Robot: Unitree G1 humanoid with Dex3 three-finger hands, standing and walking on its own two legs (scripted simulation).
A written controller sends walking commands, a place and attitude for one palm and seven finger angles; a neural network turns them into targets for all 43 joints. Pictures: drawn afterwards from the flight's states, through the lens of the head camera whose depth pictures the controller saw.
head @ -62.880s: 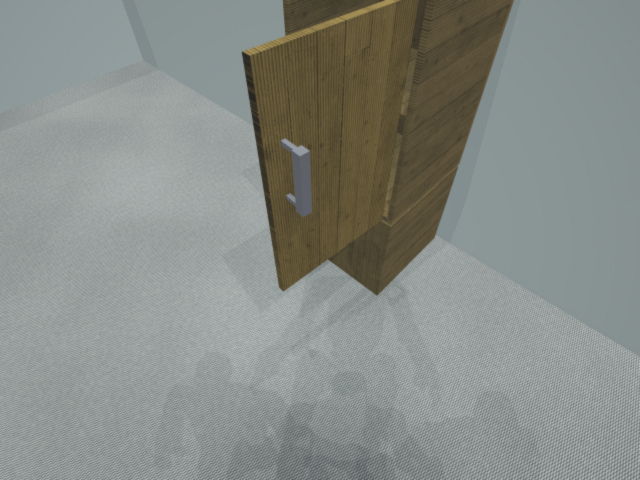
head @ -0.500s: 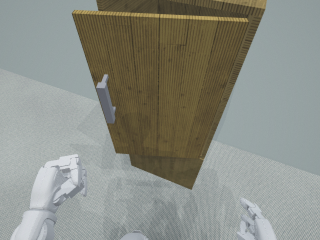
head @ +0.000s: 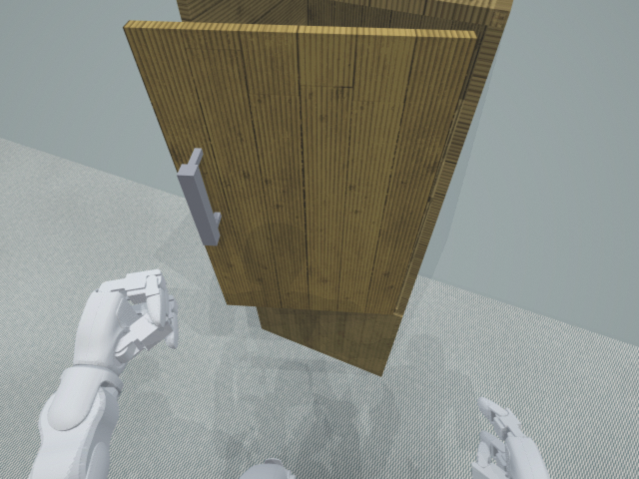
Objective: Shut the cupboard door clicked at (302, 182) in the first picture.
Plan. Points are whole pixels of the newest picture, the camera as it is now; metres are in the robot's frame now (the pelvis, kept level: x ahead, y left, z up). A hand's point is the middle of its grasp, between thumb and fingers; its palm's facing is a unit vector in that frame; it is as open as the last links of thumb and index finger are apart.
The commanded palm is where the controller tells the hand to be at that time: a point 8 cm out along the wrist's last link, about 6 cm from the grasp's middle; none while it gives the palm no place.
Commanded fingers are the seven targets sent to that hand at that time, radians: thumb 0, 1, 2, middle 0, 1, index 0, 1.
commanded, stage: bring the fist close to the handle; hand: left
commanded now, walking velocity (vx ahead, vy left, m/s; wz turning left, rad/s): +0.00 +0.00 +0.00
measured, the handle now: (204, 198) +0.48 +0.20 +0.07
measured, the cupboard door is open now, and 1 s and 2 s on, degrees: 19 19 7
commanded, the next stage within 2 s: push the door shut along its arc in 1.08 s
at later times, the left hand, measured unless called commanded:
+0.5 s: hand (185, 278) +0.33 +0.19 +0.08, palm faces +0.01 -1.00 -0.02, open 3.1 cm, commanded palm +0.32 +0.24 +0.08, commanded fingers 0.00 0.90 0.90 -1.30 -1.50 -1.30 -1.50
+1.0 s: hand (200, 256) +0.37 +0.18 +0.08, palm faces +0.03 -1.00 -0.02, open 3.1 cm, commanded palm +0.34 +0.23 +0.08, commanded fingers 0.00 0.90 0.90 -1.30 -1.50 -1.30 -1.50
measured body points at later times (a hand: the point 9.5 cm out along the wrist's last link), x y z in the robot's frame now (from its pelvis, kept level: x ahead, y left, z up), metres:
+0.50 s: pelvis +0.00 +0.01 +0.00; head +0.05 +0.01 +0.45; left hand +0.33 +0.24 +0.08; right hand +0.15 -0.24 -0.09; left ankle +0.04 +0.10 -0.69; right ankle -0.01 -0.08 -0.69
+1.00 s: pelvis +0.00 +0.01 +0.01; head +0.04 +0.01 +0.45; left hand +0.36 +0.23 +0.08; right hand +0.10 -0.24 -0.10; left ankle +0.04 +0.10 -0.69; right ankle -0.01 -0.08 -0.69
